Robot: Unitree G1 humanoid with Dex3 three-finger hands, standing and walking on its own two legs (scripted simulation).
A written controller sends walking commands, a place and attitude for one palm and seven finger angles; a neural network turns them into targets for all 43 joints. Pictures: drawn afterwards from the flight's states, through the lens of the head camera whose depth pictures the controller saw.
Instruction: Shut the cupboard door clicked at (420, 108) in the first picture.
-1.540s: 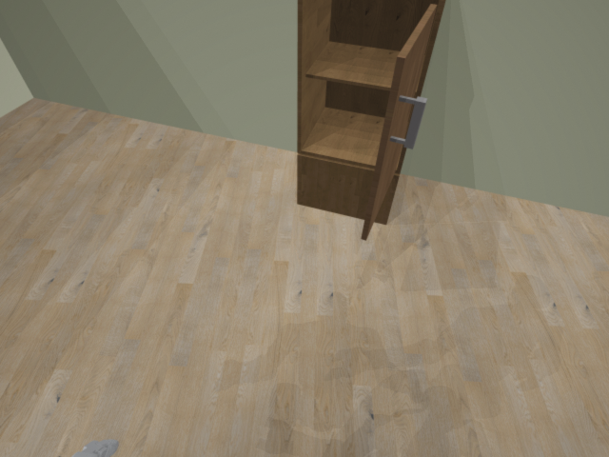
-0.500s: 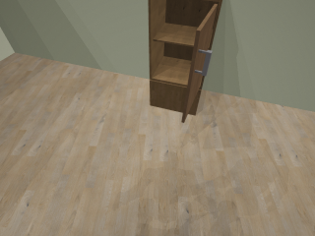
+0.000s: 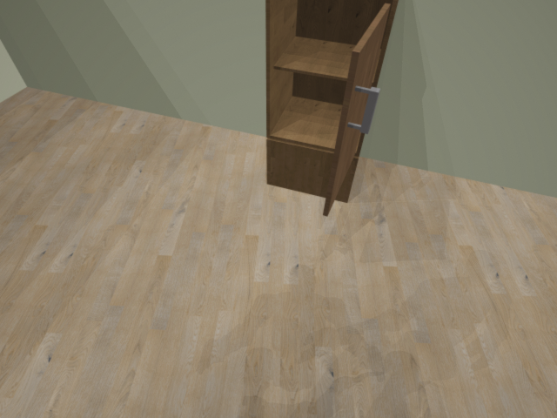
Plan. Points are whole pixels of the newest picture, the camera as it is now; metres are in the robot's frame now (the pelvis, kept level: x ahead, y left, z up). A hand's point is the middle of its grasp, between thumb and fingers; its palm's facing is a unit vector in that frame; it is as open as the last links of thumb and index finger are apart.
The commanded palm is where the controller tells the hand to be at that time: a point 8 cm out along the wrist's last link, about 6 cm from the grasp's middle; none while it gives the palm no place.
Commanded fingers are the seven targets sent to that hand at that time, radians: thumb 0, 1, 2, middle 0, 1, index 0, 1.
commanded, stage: walk around to get in front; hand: left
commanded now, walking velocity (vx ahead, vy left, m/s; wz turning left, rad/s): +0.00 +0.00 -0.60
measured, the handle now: (362, 109) +0.90 -0.18 -0.03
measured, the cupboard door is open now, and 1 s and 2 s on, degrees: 84 84 84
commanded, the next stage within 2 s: none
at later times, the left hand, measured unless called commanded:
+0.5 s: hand out of the picture +0.04 +0.17 -0.18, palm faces -0.13 -0.96 -0.26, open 7.3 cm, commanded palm none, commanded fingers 0.00 0.90 0.90 -0.20 -0.30 -0.20 -0.30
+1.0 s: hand out of the picture +0.14 +0.19 -0.17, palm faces -0.44 -0.86 -0.26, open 7.3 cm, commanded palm none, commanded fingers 0.00 0.90 0.90 -0.20 -0.30 -0.20 -0.30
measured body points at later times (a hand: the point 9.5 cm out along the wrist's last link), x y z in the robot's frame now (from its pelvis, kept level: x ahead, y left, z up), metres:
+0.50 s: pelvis -0.02 -0.02 -0.02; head +0.01 -0.04 +0.43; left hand +0.05 +0.22 -0.16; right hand +0.02 -0.28 -0.17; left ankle -0.03 +0.13 -0.69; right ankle +0.00 -0.11 -0.75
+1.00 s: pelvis -0.04 +0.03 -0.01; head -0.01 +0.03 +0.44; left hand +0.16 +0.23 -0.15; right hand -0.10 -0.23 -0.14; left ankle -0.02 +0.15 -0.75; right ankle -0.10 -0.10 -0.69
